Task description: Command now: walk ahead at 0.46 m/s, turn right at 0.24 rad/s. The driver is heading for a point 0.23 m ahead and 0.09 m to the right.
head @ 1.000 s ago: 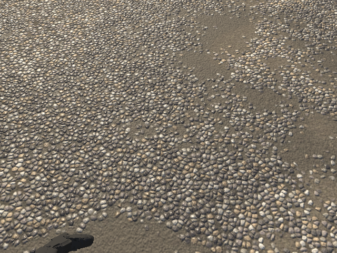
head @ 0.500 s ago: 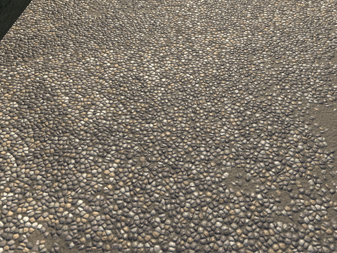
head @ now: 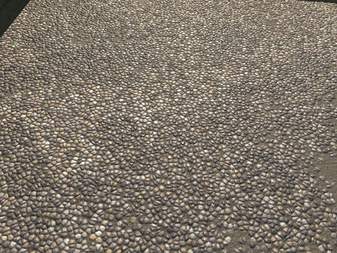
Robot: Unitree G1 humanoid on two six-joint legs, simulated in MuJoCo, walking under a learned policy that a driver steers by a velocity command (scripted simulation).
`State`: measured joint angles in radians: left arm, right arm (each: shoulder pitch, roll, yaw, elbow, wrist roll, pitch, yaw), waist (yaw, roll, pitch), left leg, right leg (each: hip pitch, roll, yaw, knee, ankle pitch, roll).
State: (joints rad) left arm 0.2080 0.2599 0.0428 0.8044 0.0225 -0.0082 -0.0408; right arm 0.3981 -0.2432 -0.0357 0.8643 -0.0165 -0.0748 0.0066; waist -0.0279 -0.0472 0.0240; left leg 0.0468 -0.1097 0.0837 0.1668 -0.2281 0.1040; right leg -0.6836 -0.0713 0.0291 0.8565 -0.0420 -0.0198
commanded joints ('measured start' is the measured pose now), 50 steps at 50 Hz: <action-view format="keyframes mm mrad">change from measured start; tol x16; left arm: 1 -126 39 1 -88 8 -20 -6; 5 -106 15 -13 -86 18 -37 0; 9 310 154 24 47 50 -74 37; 15 27 21 -19 25 -29 -47 53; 50 126 -17 -34 296 -16 -1 79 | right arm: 1 19 -105 -16 -25 0 -18 -13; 9 -9 -126 1 -2 29 -12 -38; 10 196 -8 24 15 65 -4 -25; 14 -18 -83 3 22 -6 37 -28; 50 -57 3 33 242 9 57 -52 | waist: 1 -18 87 91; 8 142 129 -97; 10 59 -179 -424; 11 105 30 -444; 14 16 29 -69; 50 34 51 33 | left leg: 1 -33 291 -38 -44 532 37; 7 53 285 -14 340 1113 -12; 9 -220 186 34 806 496 -43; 10 -489 15 -40 1151 -450 -72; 11 -473 38 -196 1167 -352 -69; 29 -139 201 -150 205 71 -79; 32 -362 260 -247 117 -18 -51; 50 -220 206 -177 143 129 -49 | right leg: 1 -16 22 -41 -115 60 -13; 7 341 153 -132 -335 -32 -95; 8 512 119 -99 -458 151 -119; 10 1083 -402 429 -279 1205 -395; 13 678 -241 216 -491 721 -292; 16 426 -142 66 -572 633 -220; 27 319 -107 127 -625 -267 -161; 33 549 17 43 -520 -105 -44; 50 517 -11 47 -532 -47 -26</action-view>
